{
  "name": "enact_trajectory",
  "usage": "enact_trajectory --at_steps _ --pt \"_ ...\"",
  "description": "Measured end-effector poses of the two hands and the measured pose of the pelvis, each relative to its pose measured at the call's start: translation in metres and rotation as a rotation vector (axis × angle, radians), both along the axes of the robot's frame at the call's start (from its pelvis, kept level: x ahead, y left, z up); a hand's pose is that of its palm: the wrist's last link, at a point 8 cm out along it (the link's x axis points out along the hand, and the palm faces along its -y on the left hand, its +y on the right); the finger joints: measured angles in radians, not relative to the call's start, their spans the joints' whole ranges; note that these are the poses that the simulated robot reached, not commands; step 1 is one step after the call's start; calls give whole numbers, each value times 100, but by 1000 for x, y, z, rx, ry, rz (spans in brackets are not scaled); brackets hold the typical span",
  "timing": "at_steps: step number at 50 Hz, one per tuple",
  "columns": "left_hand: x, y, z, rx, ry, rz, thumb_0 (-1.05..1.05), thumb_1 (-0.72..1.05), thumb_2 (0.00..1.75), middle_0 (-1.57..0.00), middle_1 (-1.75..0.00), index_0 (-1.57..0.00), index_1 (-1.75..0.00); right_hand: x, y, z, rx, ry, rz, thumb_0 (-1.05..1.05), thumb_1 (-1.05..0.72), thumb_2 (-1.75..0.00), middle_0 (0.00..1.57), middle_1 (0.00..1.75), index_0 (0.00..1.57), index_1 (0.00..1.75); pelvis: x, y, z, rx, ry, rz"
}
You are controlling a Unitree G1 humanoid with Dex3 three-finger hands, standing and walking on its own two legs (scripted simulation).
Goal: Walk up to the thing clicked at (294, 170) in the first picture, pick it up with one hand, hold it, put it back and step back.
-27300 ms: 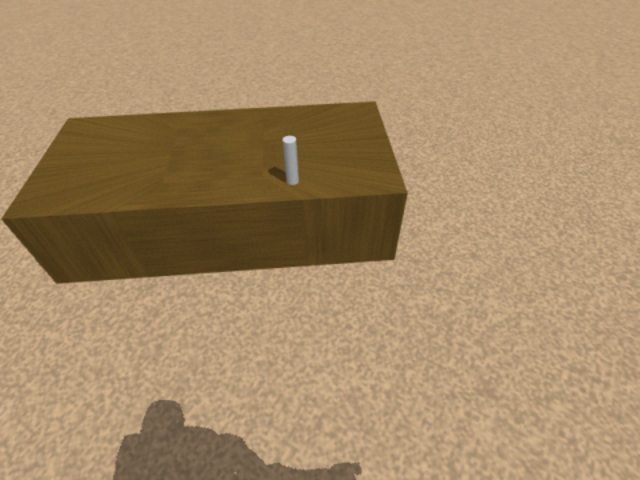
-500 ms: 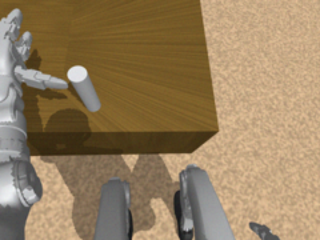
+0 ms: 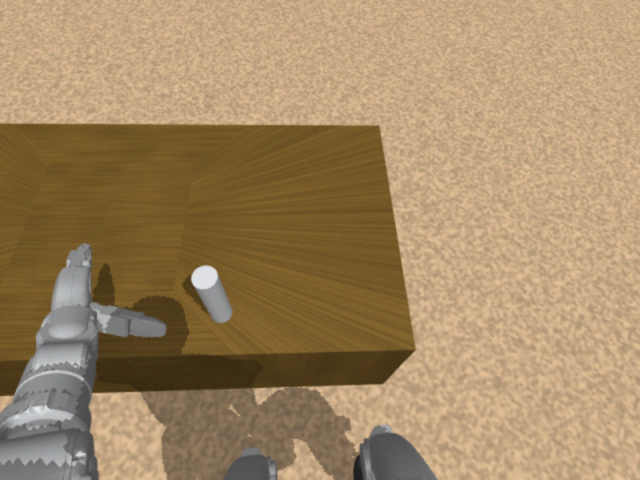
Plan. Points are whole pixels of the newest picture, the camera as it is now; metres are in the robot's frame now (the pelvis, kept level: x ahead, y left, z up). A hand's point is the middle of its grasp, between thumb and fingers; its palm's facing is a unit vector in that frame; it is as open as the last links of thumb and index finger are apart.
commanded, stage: home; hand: left
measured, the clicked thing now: (214, 296) +0.46 +0.17 -0.25
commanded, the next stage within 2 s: none
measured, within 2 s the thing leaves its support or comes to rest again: neither
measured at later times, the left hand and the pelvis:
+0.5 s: hand (165, 453) +0.19 +0.17 -0.04, palm faces +0.14 -0.96 -0.25, open 17.0 cm; pelvis +0.04 -0.01 +0.04, yaw +2 degrees
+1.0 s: hand out of the picture +0.17 +0.18 -0.06, palm faces +0.03 -0.95 -0.31, open 17.5 cm; pelvis +0.02 -0.02 +0.05, yaw +2 degrees
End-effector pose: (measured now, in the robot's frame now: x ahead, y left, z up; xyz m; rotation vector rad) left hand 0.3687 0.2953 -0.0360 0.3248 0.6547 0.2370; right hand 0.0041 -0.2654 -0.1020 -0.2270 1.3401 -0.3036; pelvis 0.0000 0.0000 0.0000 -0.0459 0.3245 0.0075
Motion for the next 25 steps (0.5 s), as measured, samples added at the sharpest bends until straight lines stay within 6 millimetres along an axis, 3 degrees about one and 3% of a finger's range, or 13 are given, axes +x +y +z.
enact_trajectory --at_steps 6,17,25 --pt "-50 -35 0 -66 20 -2 -1 -48 9 -7 -7 -7 -7 51 0 24 -15 -162 5 0 -90 -90 20 30 21 30 13 -2 22 10 -73 -3" --pt "-134 -55 22 -81 29 34 -1 -46 11 -8 -7 -7 -7 165 15 55 5 -473 132 0 -90 -90 20 30 21 30 29 -8 38 21 -169 11" --pt "-197 -80 25 -137 100 66 -1 -46 10 -7 -7 -7 -7 213 30 70 45 -606 207 0 -90 -90 20 30 21 30 35 -13 41 29 -207 26"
